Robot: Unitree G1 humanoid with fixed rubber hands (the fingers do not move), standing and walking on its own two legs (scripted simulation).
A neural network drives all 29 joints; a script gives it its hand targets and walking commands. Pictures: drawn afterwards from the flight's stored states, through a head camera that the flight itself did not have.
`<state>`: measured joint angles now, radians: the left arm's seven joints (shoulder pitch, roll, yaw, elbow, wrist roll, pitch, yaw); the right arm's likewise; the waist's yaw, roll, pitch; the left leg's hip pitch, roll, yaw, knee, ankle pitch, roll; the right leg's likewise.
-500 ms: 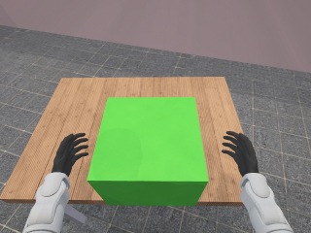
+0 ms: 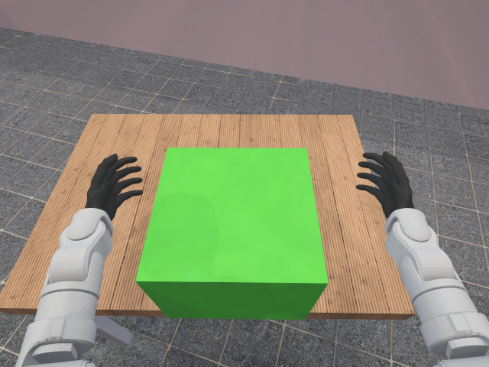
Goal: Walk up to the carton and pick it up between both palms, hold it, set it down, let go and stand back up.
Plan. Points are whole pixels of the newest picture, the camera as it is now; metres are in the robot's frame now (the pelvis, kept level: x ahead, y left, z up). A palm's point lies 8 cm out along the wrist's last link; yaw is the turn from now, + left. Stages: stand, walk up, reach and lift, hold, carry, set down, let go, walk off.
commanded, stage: reach and lift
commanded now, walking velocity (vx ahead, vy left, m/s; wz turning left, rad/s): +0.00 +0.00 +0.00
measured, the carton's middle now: (236, 234) +0.36 +0.05 -0.05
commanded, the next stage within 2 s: none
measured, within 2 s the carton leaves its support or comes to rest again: neither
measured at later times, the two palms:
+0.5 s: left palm (121, 218) +0.35 +0.25 +0.02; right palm (368, 218) +0.36 -0.19 +0.01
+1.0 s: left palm (137, 234) +0.34 +0.24 -0.03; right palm (374, 233) +0.36 -0.22 -0.03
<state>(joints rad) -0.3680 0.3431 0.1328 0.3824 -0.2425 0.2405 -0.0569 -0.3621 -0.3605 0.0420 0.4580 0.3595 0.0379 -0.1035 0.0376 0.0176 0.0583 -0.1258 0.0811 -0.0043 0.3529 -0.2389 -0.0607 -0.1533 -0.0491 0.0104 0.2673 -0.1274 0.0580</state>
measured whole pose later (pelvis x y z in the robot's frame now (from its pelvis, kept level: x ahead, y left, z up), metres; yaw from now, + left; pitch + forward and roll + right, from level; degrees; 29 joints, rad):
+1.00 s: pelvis -0.05 -0.01 -0.05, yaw +2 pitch +22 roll -2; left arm -0.83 0.32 -0.23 1.52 -0.46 -0.52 -0.03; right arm -0.80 -0.29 0.23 1.40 0.49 -0.46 -0.02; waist 0.00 0.04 -0.22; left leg -0.86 0.07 -0.08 0.83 -0.34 -0.08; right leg -0.88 -0.05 -0.01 0.75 -0.25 0.05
